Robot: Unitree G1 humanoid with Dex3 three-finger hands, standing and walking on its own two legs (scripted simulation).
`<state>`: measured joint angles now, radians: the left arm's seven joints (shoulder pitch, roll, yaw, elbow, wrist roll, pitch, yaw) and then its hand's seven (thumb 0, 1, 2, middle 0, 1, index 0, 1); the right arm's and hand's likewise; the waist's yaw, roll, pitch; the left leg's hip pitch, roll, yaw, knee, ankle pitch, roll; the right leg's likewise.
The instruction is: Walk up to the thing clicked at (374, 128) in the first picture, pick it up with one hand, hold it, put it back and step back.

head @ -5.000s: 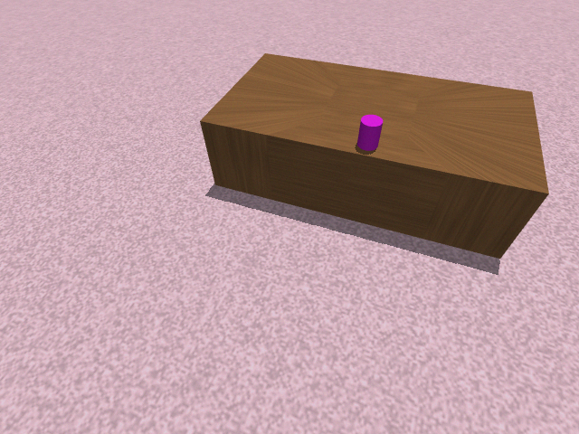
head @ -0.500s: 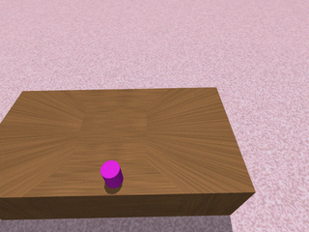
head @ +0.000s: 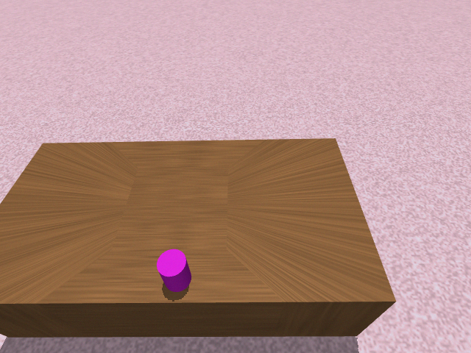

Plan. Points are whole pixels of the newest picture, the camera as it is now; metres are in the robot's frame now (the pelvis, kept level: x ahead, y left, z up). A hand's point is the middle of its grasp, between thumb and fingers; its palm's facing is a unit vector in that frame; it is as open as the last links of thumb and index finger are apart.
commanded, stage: stand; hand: left
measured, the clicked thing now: (174, 270) +0.42 +0.21 -0.34
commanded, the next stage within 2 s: none
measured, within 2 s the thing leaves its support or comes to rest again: neither
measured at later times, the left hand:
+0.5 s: hand out of the picture +0.08 +0.24 -0.16, palm faces -0.03 -0.94 -0.34, open 7.4 cm
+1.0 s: hand out of the picture +0.09 +0.24 -0.15, palm faces -0.03 -0.94 -0.34, open 7.4 cm
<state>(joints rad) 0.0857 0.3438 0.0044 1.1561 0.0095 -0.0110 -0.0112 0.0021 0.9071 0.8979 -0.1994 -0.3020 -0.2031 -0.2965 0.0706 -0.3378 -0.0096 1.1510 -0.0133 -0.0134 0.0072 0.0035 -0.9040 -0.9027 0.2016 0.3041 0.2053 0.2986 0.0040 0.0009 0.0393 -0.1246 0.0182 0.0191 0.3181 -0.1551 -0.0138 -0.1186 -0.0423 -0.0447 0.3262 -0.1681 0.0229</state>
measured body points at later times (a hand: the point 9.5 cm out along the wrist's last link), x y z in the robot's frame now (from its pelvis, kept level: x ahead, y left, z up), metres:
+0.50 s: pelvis +0.01 -0.01 +0.00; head +0.01 -0.01 +0.45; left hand +0.09 +0.29 -0.13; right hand +0.08 -0.31 -0.14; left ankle +0.01 +0.13 -0.75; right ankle +0.01 -0.13 -0.75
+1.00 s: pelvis +0.01 -0.01 +0.00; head +0.02 -0.02 +0.45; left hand +0.09 +0.29 -0.13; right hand +0.09 -0.32 -0.13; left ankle +0.01 +0.13 -0.75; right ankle +0.01 -0.13 -0.75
